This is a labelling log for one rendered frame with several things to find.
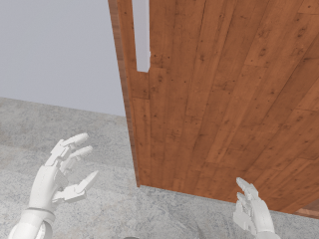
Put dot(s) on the handle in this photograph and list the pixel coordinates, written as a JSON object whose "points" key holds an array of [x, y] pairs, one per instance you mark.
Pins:
{"points": [[141, 16]]}

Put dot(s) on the left robot forearm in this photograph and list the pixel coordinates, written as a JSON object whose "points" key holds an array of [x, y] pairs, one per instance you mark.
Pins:
{"points": [[35, 223]]}

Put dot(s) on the left robot hand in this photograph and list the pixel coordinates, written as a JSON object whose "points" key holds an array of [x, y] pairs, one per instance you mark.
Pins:
{"points": [[54, 174]]}

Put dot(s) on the right robot hand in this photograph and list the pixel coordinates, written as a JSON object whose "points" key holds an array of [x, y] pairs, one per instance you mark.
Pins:
{"points": [[258, 218]]}

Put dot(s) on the wardrobe door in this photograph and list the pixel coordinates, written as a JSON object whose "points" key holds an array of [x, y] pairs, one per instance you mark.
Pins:
{"points": [[314, 206], [232, 91]]}

